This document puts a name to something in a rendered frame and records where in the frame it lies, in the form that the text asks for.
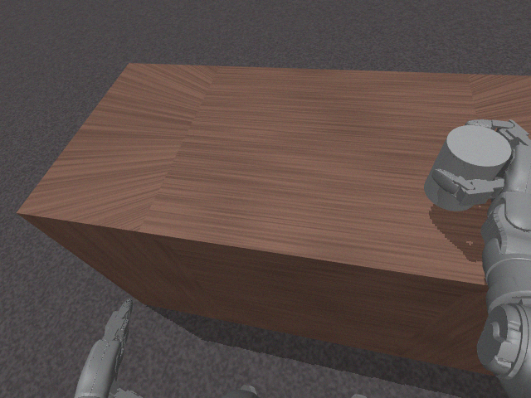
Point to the left robot hand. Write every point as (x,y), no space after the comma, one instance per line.
(99,375)

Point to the right robot arm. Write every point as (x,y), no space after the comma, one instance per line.
(504,346)

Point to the can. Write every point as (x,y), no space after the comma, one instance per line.
(470,151)

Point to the right robot hand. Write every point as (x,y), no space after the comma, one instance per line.
(514,176)

